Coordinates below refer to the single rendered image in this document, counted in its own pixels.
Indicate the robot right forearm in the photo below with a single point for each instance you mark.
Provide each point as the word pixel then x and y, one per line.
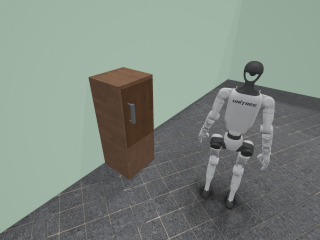
pixel 267 142

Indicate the robot head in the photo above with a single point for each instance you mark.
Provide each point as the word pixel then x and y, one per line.
pixel 253 68

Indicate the cupboard door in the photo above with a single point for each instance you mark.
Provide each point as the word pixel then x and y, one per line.
pixel 141 95

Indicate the robot left upper arm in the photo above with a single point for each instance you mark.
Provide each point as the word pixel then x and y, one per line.
pixel 224 93

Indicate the robot left forearm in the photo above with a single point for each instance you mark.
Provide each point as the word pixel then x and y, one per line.
pixel 208 123

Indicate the robot right upper arm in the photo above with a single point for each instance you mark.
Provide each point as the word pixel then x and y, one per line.
pixel 268 114

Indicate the handle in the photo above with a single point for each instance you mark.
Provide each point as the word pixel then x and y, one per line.
pixel 132 112

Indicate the robot left hand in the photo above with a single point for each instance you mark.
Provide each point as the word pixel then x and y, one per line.
pixel 201 135

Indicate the robot torso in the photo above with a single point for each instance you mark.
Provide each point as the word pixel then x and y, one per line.
pixel 241 112

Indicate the robot right hand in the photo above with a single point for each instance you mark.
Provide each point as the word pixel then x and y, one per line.
pixel 265 162

